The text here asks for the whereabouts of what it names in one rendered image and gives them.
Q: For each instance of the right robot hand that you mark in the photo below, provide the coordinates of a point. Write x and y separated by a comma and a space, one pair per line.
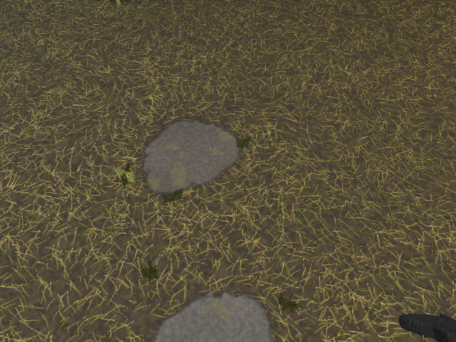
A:
442, 328

